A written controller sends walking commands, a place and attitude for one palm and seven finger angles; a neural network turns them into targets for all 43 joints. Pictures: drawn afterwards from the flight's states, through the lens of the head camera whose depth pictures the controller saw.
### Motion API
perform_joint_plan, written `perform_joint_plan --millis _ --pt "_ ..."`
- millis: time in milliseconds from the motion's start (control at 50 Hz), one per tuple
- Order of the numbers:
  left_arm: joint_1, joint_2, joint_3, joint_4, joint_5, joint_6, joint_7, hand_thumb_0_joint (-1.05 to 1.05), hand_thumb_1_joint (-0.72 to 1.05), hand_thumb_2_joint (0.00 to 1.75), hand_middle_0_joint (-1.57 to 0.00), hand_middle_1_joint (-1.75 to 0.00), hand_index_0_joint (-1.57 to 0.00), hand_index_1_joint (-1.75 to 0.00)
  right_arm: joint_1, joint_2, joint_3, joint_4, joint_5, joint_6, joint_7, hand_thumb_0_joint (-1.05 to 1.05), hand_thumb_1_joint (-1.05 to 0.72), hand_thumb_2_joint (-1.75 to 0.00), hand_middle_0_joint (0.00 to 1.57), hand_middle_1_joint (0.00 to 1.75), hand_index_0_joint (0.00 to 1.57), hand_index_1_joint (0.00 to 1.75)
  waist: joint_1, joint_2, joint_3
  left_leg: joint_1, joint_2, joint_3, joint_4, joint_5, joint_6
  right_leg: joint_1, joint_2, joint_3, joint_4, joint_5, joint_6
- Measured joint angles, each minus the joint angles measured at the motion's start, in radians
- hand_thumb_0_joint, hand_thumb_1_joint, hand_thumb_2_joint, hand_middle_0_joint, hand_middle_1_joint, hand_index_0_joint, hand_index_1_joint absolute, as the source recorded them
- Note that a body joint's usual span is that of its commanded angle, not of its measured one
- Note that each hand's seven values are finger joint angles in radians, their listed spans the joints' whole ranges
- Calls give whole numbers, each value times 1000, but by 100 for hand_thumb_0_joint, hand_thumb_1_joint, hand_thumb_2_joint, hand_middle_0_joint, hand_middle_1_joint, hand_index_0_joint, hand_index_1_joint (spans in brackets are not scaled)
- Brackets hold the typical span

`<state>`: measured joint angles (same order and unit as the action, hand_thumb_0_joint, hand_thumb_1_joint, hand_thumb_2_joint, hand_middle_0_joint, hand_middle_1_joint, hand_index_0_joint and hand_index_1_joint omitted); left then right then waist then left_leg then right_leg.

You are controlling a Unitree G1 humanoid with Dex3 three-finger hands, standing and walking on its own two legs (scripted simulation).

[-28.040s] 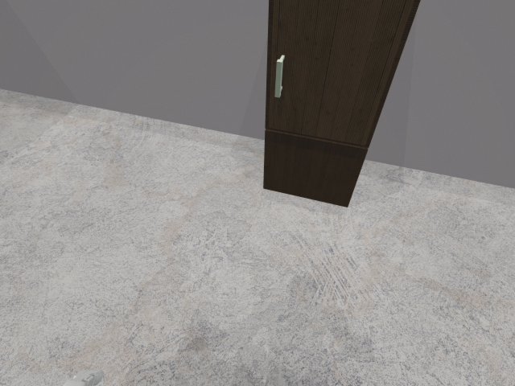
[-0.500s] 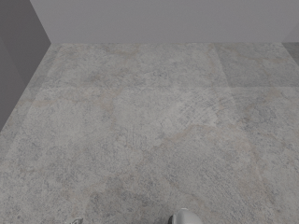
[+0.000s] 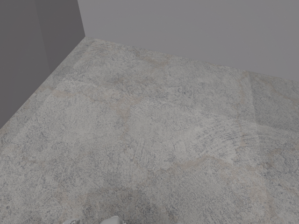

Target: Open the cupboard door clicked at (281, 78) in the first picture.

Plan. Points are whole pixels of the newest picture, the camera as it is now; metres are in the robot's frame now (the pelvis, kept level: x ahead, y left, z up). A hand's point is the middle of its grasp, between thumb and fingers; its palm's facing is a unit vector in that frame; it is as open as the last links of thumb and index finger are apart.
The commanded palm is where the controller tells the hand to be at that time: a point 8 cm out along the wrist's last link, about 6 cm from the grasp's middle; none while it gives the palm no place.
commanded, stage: turn to face it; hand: left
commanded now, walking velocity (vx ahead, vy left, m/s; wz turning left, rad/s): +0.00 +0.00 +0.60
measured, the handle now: out of the picture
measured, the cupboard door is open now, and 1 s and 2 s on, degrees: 41 41 41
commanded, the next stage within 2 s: none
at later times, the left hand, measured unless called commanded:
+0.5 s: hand out of the picture +0.03 +0.12 -0.13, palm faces +0.29 -0.91 -0.29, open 7.4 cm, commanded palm none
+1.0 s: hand out of the picture +0.01 +0.14 -0.13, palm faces +0.58 -0.75 -0.31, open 7.4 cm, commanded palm none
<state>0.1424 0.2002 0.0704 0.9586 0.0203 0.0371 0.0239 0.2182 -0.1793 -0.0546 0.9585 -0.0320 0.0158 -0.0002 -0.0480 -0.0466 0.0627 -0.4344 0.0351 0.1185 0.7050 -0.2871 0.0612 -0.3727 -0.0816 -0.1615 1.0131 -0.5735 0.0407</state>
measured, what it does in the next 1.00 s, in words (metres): steps to the right, turning left: right foot, then left foot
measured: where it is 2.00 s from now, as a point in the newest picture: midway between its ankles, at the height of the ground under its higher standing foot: outside the picture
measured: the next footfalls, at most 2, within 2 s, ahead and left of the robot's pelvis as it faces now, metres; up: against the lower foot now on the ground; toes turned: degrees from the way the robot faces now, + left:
right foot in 0.30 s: +0.07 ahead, -0.18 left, +0.00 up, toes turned +8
left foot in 0.70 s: +0.01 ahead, +0.04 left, +0.00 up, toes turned +32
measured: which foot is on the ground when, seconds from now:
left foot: down 0.00-0.30, up 0.32-0.68, down 0.70-1.00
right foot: up 0.00-0.28, down 0.30-0.70, up 0.72-1.00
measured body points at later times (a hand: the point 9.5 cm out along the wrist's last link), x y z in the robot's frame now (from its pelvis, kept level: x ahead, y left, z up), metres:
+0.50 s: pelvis +0.03 -0.09 +0.02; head +0.08 -0.09 +0.47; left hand +0.01 +0.17 -0.11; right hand +0.20 -0.32 -0.13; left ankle -0.02 +0.05 -0.64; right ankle +0.03 -0.19 -0.72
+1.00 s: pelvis +0.05 -0.11 +0.01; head +0.10 -0.08 +0.46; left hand -0.02 +0.18 -0.11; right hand +0.26 -0.26 -0.14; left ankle -0.02 +0.02 -0.72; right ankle +0.13 -0.21 -0.70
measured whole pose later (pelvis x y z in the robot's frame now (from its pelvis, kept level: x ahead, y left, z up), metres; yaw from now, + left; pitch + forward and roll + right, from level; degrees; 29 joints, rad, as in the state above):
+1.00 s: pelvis +0.05 -0.11 +0.01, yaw +36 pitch +1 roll +0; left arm 0.13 0.26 0.07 0.86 0.02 0.04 0.01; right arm 0.16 -0.23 -0.06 0.91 -0.03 0.05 0.01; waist -0.01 0.02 0.10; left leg -0.32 0.00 -0.09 0.57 -0.27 -0.03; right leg -0.39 -0.05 -0.03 0.75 -0.39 0.08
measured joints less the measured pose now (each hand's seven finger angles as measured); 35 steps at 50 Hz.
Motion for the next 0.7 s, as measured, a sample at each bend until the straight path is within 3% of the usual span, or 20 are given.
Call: perform_joint_plan --millis 40,100,200,280,300,360,420,460,540,640,680,700 --pt "-6 18 8 3 3 10 -3 -1 92 90 -20 -29 -21 -30 -7 -11 0 -15 1 -4 -8 1 -92 -89 20 30 20 30 5 6 1 6 -11 -16 -37 15 -13 -73 12 67 118 54 14" --pt "-10 36 15 -10 3 10 -8 0 91 90 -20 -29 -20 -30 -14 -28 3 -24 4 -7 -12 1 -92 -89 20 30 20 30 21 21 6 29 -24 -43 -112 59 -17 -121 11 123 126 127 28" --pt "-7 55 14 -41 1 13 -9 0 91 90 -20 -29 -20 -30 -27 -52 -4 -32 4 6 -1 0 -91 -89 20 30 21 30 30 57 7 47 -25 -106 -177 100 -42 -90 18 149 -58 133 34" --pt "-1 58 5 -64 -2 4 -11 0 91 90 -20 -29 -20 -30 -37 -69 -17 -39 6 27 7 0 -90 -89 21 30 21 30 26 84 7 27 -29 -171 -153 98 -77 12 45 136 -300 180 24" --pt "11 62 1 -76 0 -4 -12 0 91 90 -20 -29 -20 -30 -34 -71 -21 -44 10 34 9 0 -90 -89 21 30 21 30 28 77 -1 11 -40 -181 -128 87 -85 55 40 135 -403 202 13" --pt "25 37 -13 -78 8 -18 -4 0 91 90 -20 -29 -20 -30 -58 -93 -39 -38 13 54 13 1 -91 -89 20 30 21 30 34 93 16 -71 -59 -183 142 -142 -94 68 31 99 -391 217 -37" --pt "56 12 -24 -73 6 -20 2 0 91 90 -20 -29 -20 -30 -79 -101 -43 -36 13 63 19 1 -91 -89 20 30 20 30 32 79 25 -123 -55 -134 393 -157 -111 113 7 65 -432 235 -53" --pt "74 0 -29 -67 7 -23 2 0 90 90 -20 -29 -20 -30 -91 -96 -40 -39 15 65 25 1 -91 -89 20 30 20 30 29 61 30 -115 -41 -105 416 -144 -124 141 -9 41 -466 246 -56" --pt "96 -16 -38 -60 8 -30 -2 0 90 90 -20 -29 -21 -30 -116 -83 -29 -43 19 67 31 1 -91 -90 20 30 20 30 36 31 43 -47 -20 -68 281 -144 -133 175 -32 -17 -498 249 -58" --pt "109 -13 -31 -49 11 -31 -8 0 90 90 -20 -30 -21 -30 -154 -66 -15 -51 23 60 32 1 -91 -90 20 30 20 30 62 3 63 63 -19 -27 50 -141 -114 174 -58 -91 -450 209 -50" --pt "119 -1 -24 -43 7 -28 -11 0 90 90 -21 -30 -21 -30 -161 -62 -8 -64 21 49 33 1 -91 -90 20 30 20 30 65 -6 61 125 -27 -10 -82 -53 -98 153 -75 -116 -388 174 -40" --pt "126 4 -20 -41 3 -23 -14 0 90 90 -21 -30 -21 -30 -160 -65 -7 -75 17 38 34 1 -91 -90 20 30 20 30 63 1 52 141 -23 -20 -127 34 -67 121 -79 -119 -322 153 -27"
